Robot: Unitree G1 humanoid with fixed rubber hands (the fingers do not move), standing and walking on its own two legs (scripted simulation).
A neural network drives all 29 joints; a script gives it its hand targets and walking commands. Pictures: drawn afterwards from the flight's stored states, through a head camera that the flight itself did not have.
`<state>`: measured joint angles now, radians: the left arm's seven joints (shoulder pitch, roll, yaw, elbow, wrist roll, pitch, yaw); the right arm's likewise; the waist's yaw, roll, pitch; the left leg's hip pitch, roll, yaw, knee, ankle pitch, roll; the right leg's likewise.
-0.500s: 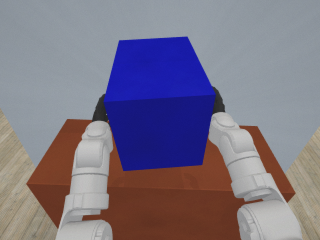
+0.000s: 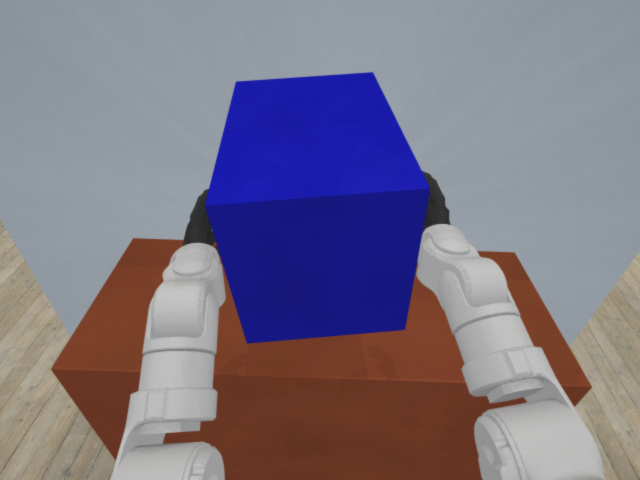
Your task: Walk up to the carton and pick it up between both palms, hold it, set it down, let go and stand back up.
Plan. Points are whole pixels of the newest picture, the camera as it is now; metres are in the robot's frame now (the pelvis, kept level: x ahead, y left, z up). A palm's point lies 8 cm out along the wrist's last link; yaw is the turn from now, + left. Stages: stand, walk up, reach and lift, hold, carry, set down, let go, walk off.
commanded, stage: hold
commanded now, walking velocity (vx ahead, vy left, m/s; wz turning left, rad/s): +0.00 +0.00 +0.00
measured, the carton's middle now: (314, 197) +0.42 +0.01 +0.20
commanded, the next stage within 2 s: none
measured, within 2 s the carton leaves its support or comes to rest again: neither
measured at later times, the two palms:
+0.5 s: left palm (202, 249) +0.36 +0.14 +0.17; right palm (431, 229) +0.37 -0.14 +0.19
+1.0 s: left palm (201, 249) +0.36 +0.15 +0.17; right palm (431, 229) +0.37 -0.14 +0.19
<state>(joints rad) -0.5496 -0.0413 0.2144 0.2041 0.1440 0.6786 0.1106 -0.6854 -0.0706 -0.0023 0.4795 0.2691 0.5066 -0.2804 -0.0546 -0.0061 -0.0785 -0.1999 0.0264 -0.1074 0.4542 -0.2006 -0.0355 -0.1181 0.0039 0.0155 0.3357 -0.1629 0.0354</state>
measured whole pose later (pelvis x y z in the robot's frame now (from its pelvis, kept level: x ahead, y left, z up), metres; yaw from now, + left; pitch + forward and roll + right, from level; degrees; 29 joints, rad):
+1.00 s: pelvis +0.00 +0.00 +0.00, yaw +0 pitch -3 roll -2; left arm -0.54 -0.05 0.22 0.19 0.14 0.68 0.11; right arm -0.68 -0.07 -0.01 0.46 0.27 0.51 -0.29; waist -0.05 -0.01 -0.08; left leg -0.20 0.03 -0.11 0.45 -0.20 -0.04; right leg -0.12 0.01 0.02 0.33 -0.16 0.03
